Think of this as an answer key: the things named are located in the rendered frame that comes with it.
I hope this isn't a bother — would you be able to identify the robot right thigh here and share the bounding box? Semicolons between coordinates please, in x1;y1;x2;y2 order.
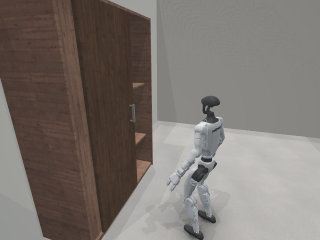
197;161;217;194

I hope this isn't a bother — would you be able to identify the left robot upper arm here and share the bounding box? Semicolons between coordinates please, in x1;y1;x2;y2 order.
192;123;207;158

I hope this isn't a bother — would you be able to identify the right robot upper arm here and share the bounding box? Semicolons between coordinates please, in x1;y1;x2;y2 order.
216;117;225;142

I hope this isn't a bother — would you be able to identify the wardrobe door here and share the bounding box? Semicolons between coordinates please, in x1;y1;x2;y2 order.
71;0;138;233
55;0;102;240

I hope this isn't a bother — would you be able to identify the robot left hand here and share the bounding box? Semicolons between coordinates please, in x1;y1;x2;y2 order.
166;173;181;192

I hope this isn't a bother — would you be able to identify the right robot shin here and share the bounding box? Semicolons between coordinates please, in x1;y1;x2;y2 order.
197;183;212;217

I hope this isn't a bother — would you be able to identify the handle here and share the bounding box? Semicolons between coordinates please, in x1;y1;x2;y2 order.
129;104;136;122

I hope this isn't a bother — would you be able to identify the left robot forearm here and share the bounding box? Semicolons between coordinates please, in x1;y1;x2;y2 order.
176;149;197;177

